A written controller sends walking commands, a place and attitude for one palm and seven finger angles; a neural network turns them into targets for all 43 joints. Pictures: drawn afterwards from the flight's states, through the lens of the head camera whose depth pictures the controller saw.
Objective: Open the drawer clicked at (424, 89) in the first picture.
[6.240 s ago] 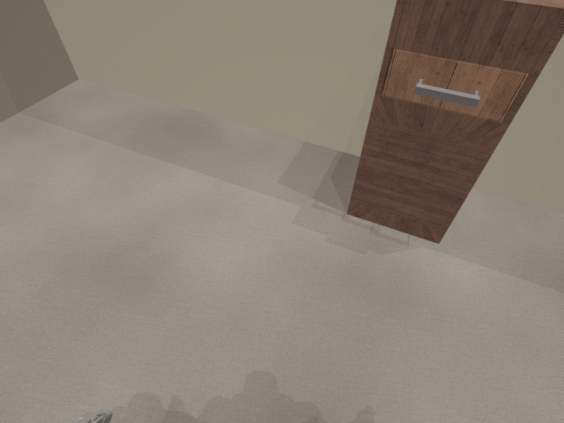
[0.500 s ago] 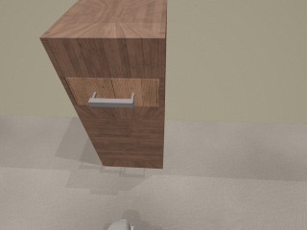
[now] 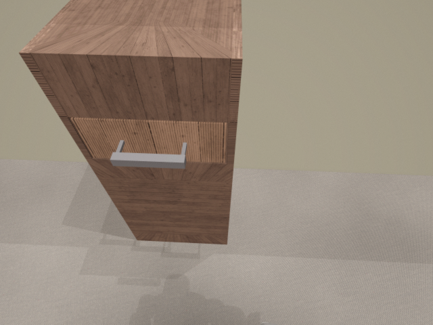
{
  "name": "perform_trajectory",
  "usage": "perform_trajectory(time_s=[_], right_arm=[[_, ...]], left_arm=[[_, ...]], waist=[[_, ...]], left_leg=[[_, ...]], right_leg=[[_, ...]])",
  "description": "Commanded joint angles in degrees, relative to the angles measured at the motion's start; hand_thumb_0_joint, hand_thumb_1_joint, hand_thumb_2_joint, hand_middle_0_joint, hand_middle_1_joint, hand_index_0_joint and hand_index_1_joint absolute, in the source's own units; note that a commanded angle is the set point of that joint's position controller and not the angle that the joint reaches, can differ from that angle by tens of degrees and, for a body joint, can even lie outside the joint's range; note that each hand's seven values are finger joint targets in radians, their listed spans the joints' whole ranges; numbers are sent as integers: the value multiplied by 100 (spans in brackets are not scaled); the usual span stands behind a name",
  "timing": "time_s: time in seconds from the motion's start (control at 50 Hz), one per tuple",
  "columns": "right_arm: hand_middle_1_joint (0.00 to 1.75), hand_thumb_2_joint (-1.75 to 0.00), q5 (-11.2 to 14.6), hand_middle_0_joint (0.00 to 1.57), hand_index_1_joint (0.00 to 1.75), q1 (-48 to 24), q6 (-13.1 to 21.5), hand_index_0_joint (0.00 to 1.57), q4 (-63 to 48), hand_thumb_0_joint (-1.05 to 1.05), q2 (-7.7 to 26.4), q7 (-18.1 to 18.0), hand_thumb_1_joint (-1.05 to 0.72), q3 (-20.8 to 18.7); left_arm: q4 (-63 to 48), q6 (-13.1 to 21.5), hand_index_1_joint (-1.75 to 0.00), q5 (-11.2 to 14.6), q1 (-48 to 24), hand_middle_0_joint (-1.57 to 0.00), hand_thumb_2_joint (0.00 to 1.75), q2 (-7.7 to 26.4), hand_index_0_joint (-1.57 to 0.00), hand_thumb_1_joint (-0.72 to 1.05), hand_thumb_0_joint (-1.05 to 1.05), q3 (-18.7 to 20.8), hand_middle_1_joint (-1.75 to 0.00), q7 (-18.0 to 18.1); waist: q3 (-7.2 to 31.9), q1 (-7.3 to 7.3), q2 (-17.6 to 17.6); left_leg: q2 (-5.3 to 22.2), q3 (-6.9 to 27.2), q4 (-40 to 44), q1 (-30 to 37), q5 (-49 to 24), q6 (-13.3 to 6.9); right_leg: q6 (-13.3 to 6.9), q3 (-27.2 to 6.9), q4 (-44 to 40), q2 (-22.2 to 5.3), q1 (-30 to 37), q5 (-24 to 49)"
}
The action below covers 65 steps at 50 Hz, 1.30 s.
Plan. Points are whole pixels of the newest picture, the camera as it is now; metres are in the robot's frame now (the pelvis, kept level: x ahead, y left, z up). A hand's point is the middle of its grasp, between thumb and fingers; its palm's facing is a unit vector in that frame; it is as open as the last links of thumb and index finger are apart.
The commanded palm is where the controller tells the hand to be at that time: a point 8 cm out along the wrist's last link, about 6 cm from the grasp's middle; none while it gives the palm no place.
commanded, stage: come to a stop and stand still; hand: left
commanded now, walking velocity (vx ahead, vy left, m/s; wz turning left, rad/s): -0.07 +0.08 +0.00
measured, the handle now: (150, 153) +0.51 +0.21 -0.05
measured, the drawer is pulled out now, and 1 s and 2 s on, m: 0.00 0.00 0.00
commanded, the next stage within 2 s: look again from close up in 1.20 s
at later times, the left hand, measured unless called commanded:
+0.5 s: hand out of the picture +0.01 +0.18 -0.15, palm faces +0.08 -0.96 -0.26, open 7.3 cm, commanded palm none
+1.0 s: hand out of the picture +0.01 +0.17 -0.17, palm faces +0.04 -0.97 -0.22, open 7.2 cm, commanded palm none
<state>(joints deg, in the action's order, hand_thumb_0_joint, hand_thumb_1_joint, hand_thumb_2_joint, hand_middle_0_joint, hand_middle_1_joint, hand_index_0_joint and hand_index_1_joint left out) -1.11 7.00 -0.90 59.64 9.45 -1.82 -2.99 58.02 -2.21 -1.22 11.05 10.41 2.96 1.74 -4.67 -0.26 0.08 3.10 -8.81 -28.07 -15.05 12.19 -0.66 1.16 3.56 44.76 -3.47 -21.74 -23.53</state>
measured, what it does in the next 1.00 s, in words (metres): steps on the spot: right foot, then left foot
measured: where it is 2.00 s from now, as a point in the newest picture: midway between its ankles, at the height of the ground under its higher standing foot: outside the picture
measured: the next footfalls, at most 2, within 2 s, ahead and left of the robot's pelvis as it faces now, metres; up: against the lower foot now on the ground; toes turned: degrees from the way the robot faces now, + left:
right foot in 0.06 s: +0.06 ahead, -0.13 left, +0.00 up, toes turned -5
left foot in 0.58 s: -0.02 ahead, +0.13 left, +0.00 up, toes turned +3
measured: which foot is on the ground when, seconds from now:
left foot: down 0.00-0.08, up 0.10-0.56, down 0.58-1.00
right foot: up 0.00-0.04, down 0.06-0.58, up 0.60-0.84, down 0.86-1.00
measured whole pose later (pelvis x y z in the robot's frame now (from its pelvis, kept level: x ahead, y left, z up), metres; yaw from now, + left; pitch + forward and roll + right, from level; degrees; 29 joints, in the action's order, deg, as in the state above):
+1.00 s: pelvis +0.00 -0.01 +0.00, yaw +1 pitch +1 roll +0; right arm -0.1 16.8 -0.6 66.4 7.9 -2.5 -1.5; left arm 64.7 0.2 -0.4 13.0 8.6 1.4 2.0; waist -1.8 1.4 -1.9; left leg 3.8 -1.3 -26.0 -7.0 19.9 2.5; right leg -1.6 5.4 27.4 0.0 -12.4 -16.4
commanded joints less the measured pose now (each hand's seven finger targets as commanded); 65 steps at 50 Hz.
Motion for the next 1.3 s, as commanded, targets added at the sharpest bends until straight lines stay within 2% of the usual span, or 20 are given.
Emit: perform_trajectory(time_s=[0.0,0.02,0.04,0.06,0.08,0.14,0.26,0.42,0.5,0.54,0.56,0.58,0.66,0.72,0.78,0.84,0.9,1.02,1.26,1.28], right_arm=[[30,-90,-29,20,30,82,-5,20,-374,0,975,12,-90,-235],[30,-90,7,20,30,208,-15,20,-376,0,788,51,-90,-225],[30,-90,54,20,30,422,-26,20,-426,0,441,102,-90,-159],[30,-90,70,20,30,362,-112,20,-502,0,360,109,-90,-133],[30,-90,35,20,30,338,-231,20,-493,0,430,86,-90,-150],[30,-90,10,20,30,592,-254,20,-297,0,614,120,-90,-181],[30,-90,-15,20,30,490,-269,20,-396,0,729,160,-90,-158],[30,-90,27,20,30,679,-137,20,-384,0,588,204,-90,-52],[30,-90,20,20,30,1551,21,20,13,0,398,126,-90,63],[30,-90,-60,20,30,1599,119,20,10,0,904,84,-90,5],[30,-90,-81,20,30,1216,90,20,-176,0,1203,45,-90,-1],[30,-90,-86,20,30,902,116,20,-193,0,1153,33,-90,10],[30,-90,-40,20,30,908,210,20,2,0,770,-85,-90,107],[30,-90,-51,20,30,1300,204,20,205,0,785,-139,-90,57],[30,-90,-10,20,30,1350,180,20,344,0,802,-159,-90,-4],[30,-90,90,20,30,1448,204,20,379,0,484,-120,-90,14],[30,-90,85,20,30,1344,116,20,402,0,246,-107,-90,89],[30,-90,44,20,30,1340,141,20,642,0,236,-111,-90,169],[30,-90,41,20,30,1169,136,20,581,0,362,-99,-90,200],[30,-90,86,20,30,513,193,20,130,0,663,-15,-90,107]], left_arm=[[-127,94,-30,2,985,-20,90,321,-20,90,0,76,-30,-2],[-164,159,-30,-31,939,-20,90,547,-20,90,0,97,-30,14],[-259,231,-30,-83,731,-20,90,978,-20,90,0,131,-30,47],[-340,234,-30,-46,665,-20,90,1200,-20,90,0,135,-30,23],[-369,249,-30,-32,554,-20,90,1188,-20,90,0,150,-30,32],[-489,223,-30,-7,-30,-20,90,1022,-20,90,0,152,-30,65],[-416,259,-30,8,361,-20,90,1113,-20,90,0,220,-30,100],[-344,199,-30,-83,299,-20,90,1199,-20,90,0,245,-30,10],[-139,149,-30,7,68,-20,90,929,-20,90,0,140,-30,-17],[-133,120,-30,87,284,-20,90,337,-20,90,0,-13,-30,-73],[-155,147,-30,69,338,-20,90,232,-20,90,0,-28,-30,-104],[-57,102,-30,-7,195,-20,90,269,-20,90,0,-28,-30,-128],[230,162,-30,-10,445,-20,90,313,-20,90,0,-5,-30,-212],[169,174,-30,40,198,-20,90,242,-20,90,0,-40,-30,-199],[275,207,-30,92,385,-20,90,215,-20,90,0,-44,-30,-144],[532,296,-30,88,900,-20,90,577,-20,90,0,-7,-30,-31],[640,353,-30,97,893,-20,90,610,-20,90,0,-31,-30,46],[591,309,-30,124,513,-20,90,377,-20,90,0,-119,-30,62],[568,310,-30,106,468,-20,90,430,-20,90,0,-151,-30,53],[760,455,-30,34,1195,-20,90,679,-20,90,0,-80,-30,292]], waist=[[772,-210,-832],[805,-185,-232],[771,-41,1073],[677,-146,1238],[704,-143,1450],[509,24,722],[725,-244,764],[667,-244,1204],[675,182,867],[330,144,-925],[67,3,-1086],[-208,58,-1296],[-271,-21,-970],[-45,181,-918],[262,124,-856],[750,15,-76],[943,12,1171],[439,30,-39],[204,23,15],[-183,-307,358]], left_leg=[[1230,838,195,244,-2240,-522],[841,645,-276,61,-1341,-222],[132,205,-989,-531,287,136],[-174,492,-1722,-572,1977,198],[-149,910,-2321,-547,2184,168],[-150,1076,-3345,-1060,1432,260],[-152,1164,-3376,-1423,1034,465],[-164,713,-1321,-444,1249,270],[-236,504,692,1252,294,148],[1079,2216,1873,625,1832,-212],[1583,2796,2282,-210,2616,-500],[1596,2957,2593,-565,2917,-584],[1098,1869,1997,397,199,-554],[1162,1617,1334,1035,-2351,-673],[1031,1452,722,1283,-3484,-534],[501,1016,147,222,-1926,-7],[144,672,116,145,144,208],[411,835,608,668,-1446,136],[386,844,783,757,-1064,125],[247,441,-666,-137,-199,240]], right_leg=[[-11,28,-1343,12,938,1158],[-39,-264,-2058,-237,1207,2023],[-370,-1469,-2379,-1195,1387,3314],[-930,-1785,-2656,-1947,938,3874],[-1069,-1897,-2804,-1903,633,3573],[-1072,-1398,-2589,-1566,1005,3529],[-1041,-1280,-2550,-1614,1851,3589],[-980,-1370,-3210,-1319,1296,808],[-482,-922,-2974,-717,223,-266],[-81,-199,-1601,35,-160,-96],[-30,65,-1141,154,-96,3],[2,-42,-644,139,-28,62],[39,-276,114,80,-462,321],[94,-146,-386,66,-309,29],[50,11,-1584,135,371,579],[-176,-515,-2140,-494,2187,3555],[-545,-828,-2078,-950,2229,4894],[-325,-392,-2082,-384,1631,3599],[-293,-434,-2373,-338,1507,3036],[73,-934,-2246,-720,1439,5548]])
